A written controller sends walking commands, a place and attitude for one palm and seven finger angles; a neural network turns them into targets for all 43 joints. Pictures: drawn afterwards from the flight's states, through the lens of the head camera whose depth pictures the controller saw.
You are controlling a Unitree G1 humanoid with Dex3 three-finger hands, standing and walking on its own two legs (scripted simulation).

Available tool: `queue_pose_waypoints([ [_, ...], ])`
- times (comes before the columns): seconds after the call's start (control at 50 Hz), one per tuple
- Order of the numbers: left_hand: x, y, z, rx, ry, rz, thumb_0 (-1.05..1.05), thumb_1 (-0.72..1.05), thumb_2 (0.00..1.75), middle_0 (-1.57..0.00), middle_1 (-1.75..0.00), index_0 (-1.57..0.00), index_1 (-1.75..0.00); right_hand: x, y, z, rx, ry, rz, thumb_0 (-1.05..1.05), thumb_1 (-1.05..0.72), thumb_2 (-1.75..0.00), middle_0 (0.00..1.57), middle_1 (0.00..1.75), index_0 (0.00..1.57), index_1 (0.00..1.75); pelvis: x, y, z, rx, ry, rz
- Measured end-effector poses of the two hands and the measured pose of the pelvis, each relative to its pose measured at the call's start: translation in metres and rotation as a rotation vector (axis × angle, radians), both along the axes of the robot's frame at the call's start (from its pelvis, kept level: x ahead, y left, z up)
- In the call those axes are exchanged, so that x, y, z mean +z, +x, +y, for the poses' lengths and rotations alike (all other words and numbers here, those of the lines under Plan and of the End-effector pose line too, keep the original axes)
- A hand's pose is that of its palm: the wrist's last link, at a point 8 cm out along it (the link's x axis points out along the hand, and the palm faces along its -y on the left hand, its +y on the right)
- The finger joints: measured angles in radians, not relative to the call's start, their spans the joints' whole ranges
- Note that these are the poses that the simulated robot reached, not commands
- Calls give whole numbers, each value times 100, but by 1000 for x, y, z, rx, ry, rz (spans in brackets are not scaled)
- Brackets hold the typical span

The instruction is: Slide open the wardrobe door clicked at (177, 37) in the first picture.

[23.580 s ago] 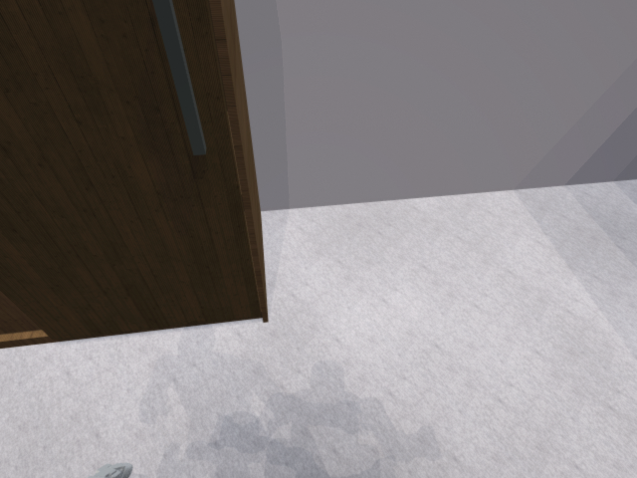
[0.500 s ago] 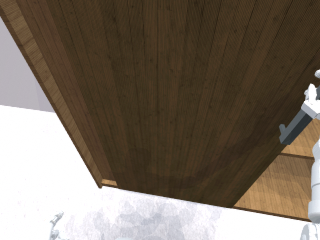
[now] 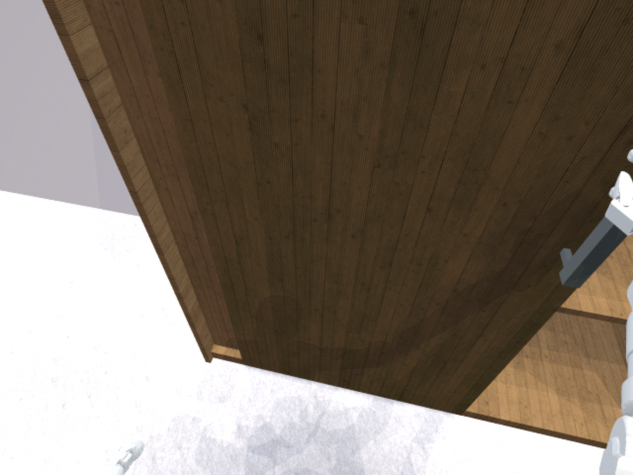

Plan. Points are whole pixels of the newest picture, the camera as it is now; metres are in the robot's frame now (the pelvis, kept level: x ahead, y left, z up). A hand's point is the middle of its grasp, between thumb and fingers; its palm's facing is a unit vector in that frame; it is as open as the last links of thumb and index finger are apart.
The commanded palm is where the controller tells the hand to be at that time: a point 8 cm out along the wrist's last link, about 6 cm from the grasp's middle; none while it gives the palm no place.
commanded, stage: stop walking and hold the door there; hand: right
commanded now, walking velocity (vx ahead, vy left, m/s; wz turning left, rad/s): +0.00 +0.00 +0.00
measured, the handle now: (632, 188) +0.44 -0.34 +0.18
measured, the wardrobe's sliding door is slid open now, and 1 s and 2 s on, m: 0.54 0.54 0.54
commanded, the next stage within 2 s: loosen the grip on the handle in 1.26 s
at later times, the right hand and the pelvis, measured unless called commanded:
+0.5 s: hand (620, 209) +0.41 -0.32 +0.17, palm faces +0.37 +0.90 -0.22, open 5.6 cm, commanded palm +0.37 -0.36 +0.16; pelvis +0.00 -0.05 -0.01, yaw -4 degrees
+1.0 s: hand (616, 212) +0.40 -0.31 +0.17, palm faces +0.38 +0.91 -0.18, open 5.6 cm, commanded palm +0.36 -0.35 +0.16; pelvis -0.02 -0.05 +0.00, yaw -3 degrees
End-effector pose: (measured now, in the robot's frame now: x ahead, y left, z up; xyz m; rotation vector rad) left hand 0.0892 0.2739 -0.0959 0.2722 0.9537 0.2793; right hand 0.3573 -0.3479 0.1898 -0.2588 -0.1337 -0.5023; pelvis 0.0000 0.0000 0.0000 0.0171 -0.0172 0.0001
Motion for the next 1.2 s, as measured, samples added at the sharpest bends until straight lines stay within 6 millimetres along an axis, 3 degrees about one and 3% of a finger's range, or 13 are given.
queue_pose_waypoints([
  [0.26, -4, -7, 2, 9, 0, 22, 1, 90, 90, -20, -30, -20, -30, 0, 0, -1, 5, -9, 5, -12, -66, -76, 45, 140, 36, 140, -1, -1, -1, -5, 5, 6],
  [0.4, -11, -2, -14, -14, 5, 72, 1, 90, 90, -20, -30, -20, -30, -5, 5, -7, 70, -25, 21, -18, -64, -78, 45, 140, 39, 140, -2, 3, -25, -40, -9, 0],
  [0.5, -11, 11, -41, -45, 30, 75, 1, 90, 90, -20, -30, -20, -30, -12, 11, -14, 141, -16, -19, -23, -62, -79, 47, 141, 42, 140, -8, 2, -54, -74, -30, -6],
  [0.58, -11, 26, -78, -65, -15, 36, 1, 90, 90, -20, -30, -20, -30, -15, 9, -14, 169, -18, -43, -23, -64, -77, 43, 142, 43, 140, -6, -4, -69, -54, -18, -4],
  [0.68, -2, 37, -127, -146, -99, 5, 1, 90, 90, -20, -30, -20, -30, -17, 8, -12, 188, 42, -53, -17, -69, -78, 43, 141, 39, 140, 3, -10, -69, -59, 8, 8],
  [0.78, 1, 42, -149, -212, -145, -22, 1, 90, 90, -20, -30, -21, -30, -16, 8, -11, 192, 45, -49, -17, -70, -77, 44, 140, 36, 140, 5, -16, -64, -47, 18, 21],
  [0.88, -7, 43, -136, -232, -150, -33, 1, 90, 90, -21, -30, -21, -30, -16, 7, -10, 167, 19, -39, -18, -70, -77, 45, 140, 35, 140, -2, -21, -53, -36, 7, 29],
  [1.08, -2, 15, -59, -99, -9, 11, 1, 90, 90, -20, -30, -21, -30, -14, 5, -7, 126, 38, -8, -17, -70, -78, 45, 140, 35, 140, -2, -25, -43, -44, 9, 21],
  [1.2, 5, -5, -33, -46, 43, 30, 1, 90, 90, -20, -30, -20, -30, -13, 5, -6, 112, 53, 8, -16, -70, -78, 45, 140, 35, 140, -1, -25, -39, -42, 12, 20],
])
